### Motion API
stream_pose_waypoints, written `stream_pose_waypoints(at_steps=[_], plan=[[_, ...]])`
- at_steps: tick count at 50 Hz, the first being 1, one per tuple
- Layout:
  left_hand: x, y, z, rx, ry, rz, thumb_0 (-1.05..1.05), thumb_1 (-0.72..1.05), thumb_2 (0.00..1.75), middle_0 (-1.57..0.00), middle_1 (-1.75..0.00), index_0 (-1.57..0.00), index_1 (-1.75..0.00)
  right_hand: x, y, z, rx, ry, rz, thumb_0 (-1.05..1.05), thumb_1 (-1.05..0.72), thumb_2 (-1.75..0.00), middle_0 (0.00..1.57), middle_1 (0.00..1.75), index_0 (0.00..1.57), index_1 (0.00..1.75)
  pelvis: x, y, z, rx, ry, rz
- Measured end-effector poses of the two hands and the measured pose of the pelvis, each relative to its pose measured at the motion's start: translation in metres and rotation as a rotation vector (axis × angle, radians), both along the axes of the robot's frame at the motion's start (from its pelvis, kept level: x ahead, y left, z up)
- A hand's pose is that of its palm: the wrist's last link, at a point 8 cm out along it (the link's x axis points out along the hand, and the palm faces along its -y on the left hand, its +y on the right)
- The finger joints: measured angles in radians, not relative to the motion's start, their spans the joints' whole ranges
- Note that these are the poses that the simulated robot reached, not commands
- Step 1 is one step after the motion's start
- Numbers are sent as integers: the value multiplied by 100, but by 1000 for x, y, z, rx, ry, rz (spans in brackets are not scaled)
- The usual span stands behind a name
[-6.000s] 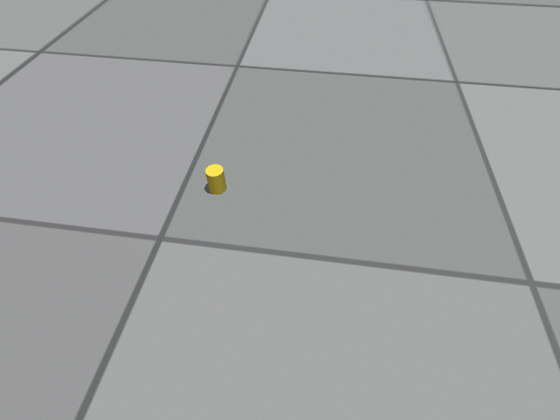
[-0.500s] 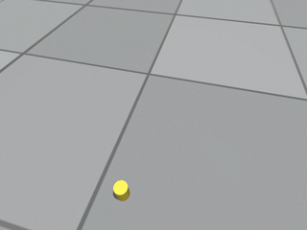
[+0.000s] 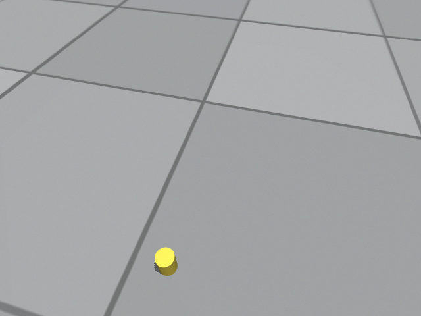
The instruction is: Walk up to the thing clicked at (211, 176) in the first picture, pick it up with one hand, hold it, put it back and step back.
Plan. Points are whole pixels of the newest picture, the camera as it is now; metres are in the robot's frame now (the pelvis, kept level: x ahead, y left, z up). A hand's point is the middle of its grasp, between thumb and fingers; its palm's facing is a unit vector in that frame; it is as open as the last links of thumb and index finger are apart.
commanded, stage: stand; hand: left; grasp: from the side
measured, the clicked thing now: (166, 261) +0.44 +0.21 -0.72
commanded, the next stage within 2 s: go down in 0.84 s
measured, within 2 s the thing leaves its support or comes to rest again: neither
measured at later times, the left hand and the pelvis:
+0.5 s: hand out of the picture +0.08 +0.26 -0.16, palm faces -0.02 -0.94 -0.35, open 7.4 cm; pelvis +0.00 +0.00 +0.00, yaw +0 degrees
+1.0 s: hand out of the picture +0.09 +0.26 -0.15, palm faces +0.02 -0.94 -0.34, open 7.5 cm; pelvis +0.01 +0.00 +0.00, yaw +0 degrees
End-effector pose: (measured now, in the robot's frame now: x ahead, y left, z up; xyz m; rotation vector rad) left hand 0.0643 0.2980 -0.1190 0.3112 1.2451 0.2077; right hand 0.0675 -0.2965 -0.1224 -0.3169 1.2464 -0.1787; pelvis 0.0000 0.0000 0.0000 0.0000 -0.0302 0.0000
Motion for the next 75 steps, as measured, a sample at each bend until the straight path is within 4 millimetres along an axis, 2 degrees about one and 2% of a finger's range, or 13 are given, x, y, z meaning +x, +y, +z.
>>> stream_pose_waypoints(at_steps=[14, 48, 50, 57, 60, 66, 75], plan=[[4, 2, 1, 5, -1, -6, 0, 91, 90, -20, -30, -20, -30, -1, 1, -1, 0, 8, -2, 1, -90, -90, 20, 30, 20, 30, 2, 1, 0, 1, 4, -2], [12, 3, 1, 2, -7, -8, 0, 90, 90, -20, -30, -20, -30, 10, 3, 1, -3, -7, 2, 1, -90, -90, 20, 30, 20, 30, 8, 3, 0, 0, 4, -3], [20, 1, 1, 0, -54, 14, 0, 88, 89, -19, -30, -19, -29, 14, 6, 2, -2, -54, -6, 1, -92, -90, 20, 30, 20, 30, 6, 4, -1, -1, 24, 4], [71, 3, -7, -14, -143, 1, 0, 61, 72, -10, -32, -10, -30, 16, 32, -5, 39, -149, -12, 1, -98, -91, 20, 30, 20, 30, -7, 4, -13, -1, 114, 2], [83, 5, -5, -1, -165, -16, 0, 44, 60, -7, -32, -9, -30, 12, 42, -7, 59, -168, -33, 1, -97, -91, 20, 30, 20, 30, -7, 6, -16, -2, 131, -5], [83, 11, -6, 17, -129, -10, 0, 10, 39, -6, -27, -7, -25, 16, 55, -9, 78, -220, -50, 1, -94, -90, 20, 30, 20, 30, -2, 13, -21, -8, 152, -10], [77, 17, -21, -2, -150, 10, 0, -32, 18, -7, -17, -7, -17, 43, 59, -12, 43, -324, -2, 1, -88, -89, 20, 30, 20, 30, 0, 21, -40, -20, 202, -4]])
